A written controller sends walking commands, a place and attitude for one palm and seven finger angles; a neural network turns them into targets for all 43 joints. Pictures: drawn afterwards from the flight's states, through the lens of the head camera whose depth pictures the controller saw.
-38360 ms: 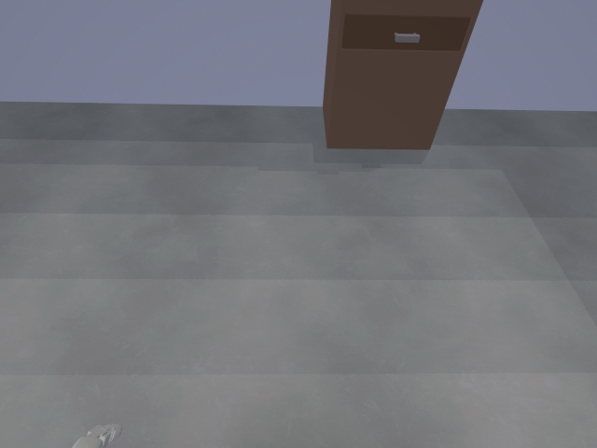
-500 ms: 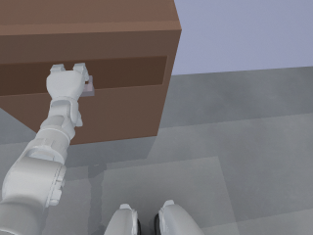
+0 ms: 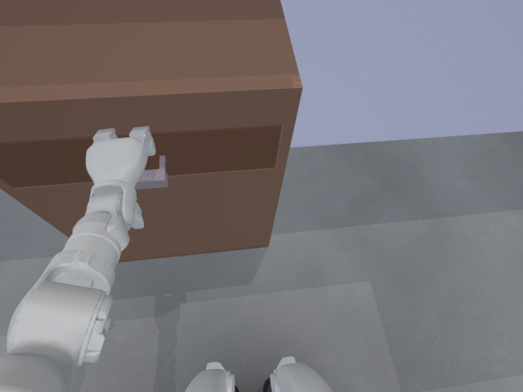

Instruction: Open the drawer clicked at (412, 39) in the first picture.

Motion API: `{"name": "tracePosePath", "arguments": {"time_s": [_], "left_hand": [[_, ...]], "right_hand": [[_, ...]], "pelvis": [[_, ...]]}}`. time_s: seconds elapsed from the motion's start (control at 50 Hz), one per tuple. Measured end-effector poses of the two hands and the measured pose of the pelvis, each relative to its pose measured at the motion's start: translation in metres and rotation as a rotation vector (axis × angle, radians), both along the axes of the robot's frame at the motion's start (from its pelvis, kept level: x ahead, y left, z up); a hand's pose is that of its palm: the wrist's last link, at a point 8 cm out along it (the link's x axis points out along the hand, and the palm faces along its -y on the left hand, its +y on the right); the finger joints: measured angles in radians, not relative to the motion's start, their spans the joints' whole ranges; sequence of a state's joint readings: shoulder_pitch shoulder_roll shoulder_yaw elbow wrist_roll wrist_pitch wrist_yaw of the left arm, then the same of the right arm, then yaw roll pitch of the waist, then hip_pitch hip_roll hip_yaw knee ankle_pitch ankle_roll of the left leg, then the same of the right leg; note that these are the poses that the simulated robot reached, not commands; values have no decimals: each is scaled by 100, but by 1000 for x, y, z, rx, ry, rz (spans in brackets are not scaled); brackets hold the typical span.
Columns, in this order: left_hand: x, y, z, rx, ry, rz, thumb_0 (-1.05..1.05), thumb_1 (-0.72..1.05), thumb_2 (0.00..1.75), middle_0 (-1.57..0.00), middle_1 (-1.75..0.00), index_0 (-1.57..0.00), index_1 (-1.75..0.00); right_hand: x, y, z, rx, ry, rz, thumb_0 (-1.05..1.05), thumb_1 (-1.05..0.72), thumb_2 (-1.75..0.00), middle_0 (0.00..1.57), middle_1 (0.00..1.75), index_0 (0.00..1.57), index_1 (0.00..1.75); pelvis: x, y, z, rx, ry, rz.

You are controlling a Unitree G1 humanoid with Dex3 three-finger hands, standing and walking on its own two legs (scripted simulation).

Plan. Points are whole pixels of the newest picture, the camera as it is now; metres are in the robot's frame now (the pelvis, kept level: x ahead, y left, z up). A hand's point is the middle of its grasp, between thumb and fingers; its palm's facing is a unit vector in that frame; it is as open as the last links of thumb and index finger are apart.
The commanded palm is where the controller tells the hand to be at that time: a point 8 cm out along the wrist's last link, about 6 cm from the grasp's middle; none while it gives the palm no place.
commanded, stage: lift the hand off the handle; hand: left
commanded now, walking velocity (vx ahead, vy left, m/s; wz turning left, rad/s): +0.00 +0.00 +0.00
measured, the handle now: (139, 170) +0.52 +0.20 -0.08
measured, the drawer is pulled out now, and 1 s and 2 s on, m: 0.00 0.00 0.00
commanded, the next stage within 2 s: draw the hand back to the body in 1.00 s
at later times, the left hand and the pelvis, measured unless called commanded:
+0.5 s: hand (120, 160) +0.47 +0.20 +0.02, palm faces -0.04 -0.02 -1.00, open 13.3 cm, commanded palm +0.47 +0.19 +0.09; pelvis +0.00 +0.00 +0.02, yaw +0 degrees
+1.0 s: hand (118, 149) +0.47 +0.19 +0.05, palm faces -0.04 -0.03 -1.00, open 13.4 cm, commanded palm +0.47 +0.18 +0.12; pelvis +0.00 +0.01 +0.03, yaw +1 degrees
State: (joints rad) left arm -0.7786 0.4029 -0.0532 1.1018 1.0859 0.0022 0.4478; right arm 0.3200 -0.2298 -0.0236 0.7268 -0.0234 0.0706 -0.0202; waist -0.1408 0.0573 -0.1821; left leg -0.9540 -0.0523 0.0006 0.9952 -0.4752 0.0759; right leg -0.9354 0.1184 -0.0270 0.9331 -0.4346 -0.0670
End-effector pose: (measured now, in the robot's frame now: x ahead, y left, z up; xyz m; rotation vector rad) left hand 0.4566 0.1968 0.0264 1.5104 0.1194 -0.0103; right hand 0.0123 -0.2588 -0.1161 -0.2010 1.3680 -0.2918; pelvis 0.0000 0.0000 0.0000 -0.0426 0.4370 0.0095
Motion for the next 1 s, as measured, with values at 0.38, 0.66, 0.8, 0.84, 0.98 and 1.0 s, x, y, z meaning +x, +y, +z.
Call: {"name": "tracePosePath", "arguments": {"time_s": [0.38, 0.66, 0.8, 0.84, 0.98, 1.0], "left_hand": [[-1, 0, 36, 10, -26, -2, 0, -49, 31, -38, -122, -43, -122], [-1, -3, 55, 20, -12, 3, 0, -49, 30, -36, -121, -43, -122], [-1, -4, 65, 22, -26, -21, 0, -49, 30, -39, -122, -40, -121], [-1, -4, 67, 19, -32, -23, 0, -49, 30, -39, -122, -40, -121], [-1, -7, 78, 31, -45, -23, 0, -49, 30, -40, -122, -40, -121], [-1, -7, 79, 35, -43, -21, 0, -49, 30, -40, -122, -40, -121]], "right_hand": [[-16, 0, 14, -2, 6, -28, 0, -90, -90, 20, 30, 20, 30], [-16, 4, 22, 8, -17, -27, 0, -90, -90, 20, 30, 20, 30], [-12, 3, 24, 8, -24, -24, 0, -90, -90, 20, 30, 20, 30], [-10, 3, 24, 9, -28, -25, 0, -90, -90, 20, 30, 20, 30], [-1, 3, 26, 21, -43, -20, 0, -90, -90, 20, 30, 20, 30], [0, 3, 26, 23, -45, -19, 0, -90, -90, 20, 30, 20, 30]], "pelvis": [[-3, 3, 13, 3, -51, 2], [-5, 5, 22, 7, -81, 8], [-2, 6, 25, 8, -93, 9], [-1, 6, 26, 8, -96, 6], [1, 5, 29, 11, -111, 8], [1, 5, 30, 11, -113, 8]]}}
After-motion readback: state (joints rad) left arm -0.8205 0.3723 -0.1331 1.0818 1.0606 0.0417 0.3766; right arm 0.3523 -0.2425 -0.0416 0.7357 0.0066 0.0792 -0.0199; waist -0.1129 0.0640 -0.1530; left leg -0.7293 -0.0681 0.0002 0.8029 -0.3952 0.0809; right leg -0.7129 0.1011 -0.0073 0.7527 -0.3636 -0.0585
